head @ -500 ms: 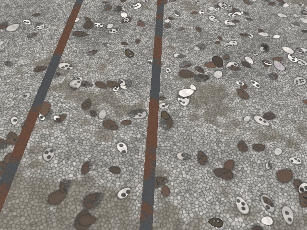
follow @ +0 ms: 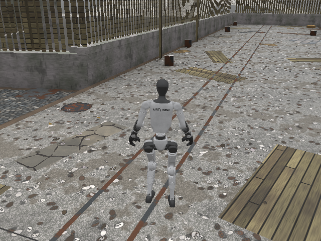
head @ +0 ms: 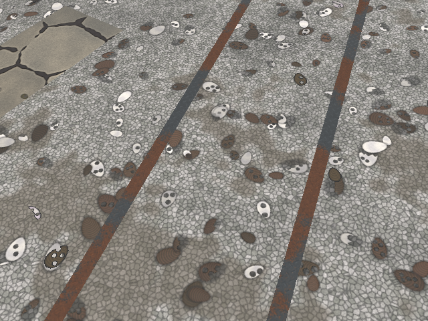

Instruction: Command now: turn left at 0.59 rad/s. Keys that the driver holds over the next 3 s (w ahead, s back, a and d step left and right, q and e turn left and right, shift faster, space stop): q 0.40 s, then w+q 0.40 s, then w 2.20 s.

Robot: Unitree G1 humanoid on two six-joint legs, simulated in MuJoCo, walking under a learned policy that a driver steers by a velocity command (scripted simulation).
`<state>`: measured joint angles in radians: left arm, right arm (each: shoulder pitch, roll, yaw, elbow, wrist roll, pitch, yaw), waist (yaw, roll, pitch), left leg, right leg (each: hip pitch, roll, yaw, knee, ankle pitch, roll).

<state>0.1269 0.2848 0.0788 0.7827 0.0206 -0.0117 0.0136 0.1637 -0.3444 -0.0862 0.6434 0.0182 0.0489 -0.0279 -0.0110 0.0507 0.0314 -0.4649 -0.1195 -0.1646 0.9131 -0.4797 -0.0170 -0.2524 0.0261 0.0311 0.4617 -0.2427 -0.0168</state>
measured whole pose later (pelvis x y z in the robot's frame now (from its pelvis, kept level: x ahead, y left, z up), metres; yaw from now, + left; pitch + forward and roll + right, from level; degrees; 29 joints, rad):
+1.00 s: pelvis +0.16 +0.08 +0.01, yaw +32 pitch +2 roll +0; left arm 0.34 0.27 0.06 0.80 0.00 -0.09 -0.01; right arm 0.27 -0.32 -0.06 0.65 0.02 -0.04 0.00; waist 0.04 0.05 -0.01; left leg -0.57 0.01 -0.09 1.06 -0.29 0.01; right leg -0.13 0.02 0.00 0.36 -0.26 -0.03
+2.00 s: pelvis +0.63 +0.39 +0.01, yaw +34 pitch +1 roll -1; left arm 0.29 0.28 0.04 0.79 0.00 -0.08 -0.03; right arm 0.23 -0.31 -0.05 0.76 0.01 -0.06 0.00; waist 0.03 0.04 0.04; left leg -0.57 0.10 -0.04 1.06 -0.27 0.00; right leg -0.21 0.06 -0.05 0.35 -0.15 -0.08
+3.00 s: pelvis +1.09 +0.71 +0.00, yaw +34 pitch +1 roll +0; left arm 0.22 0.27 0.04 0.80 0.00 -0.08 -0.03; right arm 0.27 -0.30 -0.05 0.88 0.02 -0.08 0.01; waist 0.00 0.03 0.04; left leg -0.45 0.06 -0.02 1.13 -0.34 0.03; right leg -0.29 0.04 -0.05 0.43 -0.15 -0.06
